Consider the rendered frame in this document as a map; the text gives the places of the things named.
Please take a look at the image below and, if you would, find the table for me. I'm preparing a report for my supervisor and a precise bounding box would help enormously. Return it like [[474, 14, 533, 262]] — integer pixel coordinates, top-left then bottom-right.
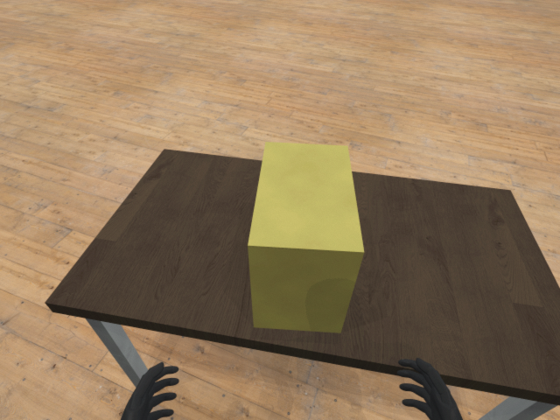
[[45, 149, 560, 420]]

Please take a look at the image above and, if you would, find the robot left hand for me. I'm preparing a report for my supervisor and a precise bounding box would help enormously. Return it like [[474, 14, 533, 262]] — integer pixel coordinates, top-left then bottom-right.
[[121, 362, 179, 420]]

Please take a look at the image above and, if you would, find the robot right hand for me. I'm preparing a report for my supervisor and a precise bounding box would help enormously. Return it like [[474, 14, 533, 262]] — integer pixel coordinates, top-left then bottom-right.
[[397, 358, 463, 420]]

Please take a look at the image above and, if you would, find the carton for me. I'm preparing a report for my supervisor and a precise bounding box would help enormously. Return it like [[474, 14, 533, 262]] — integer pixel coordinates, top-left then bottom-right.
[[248, 142, 364, 333]]

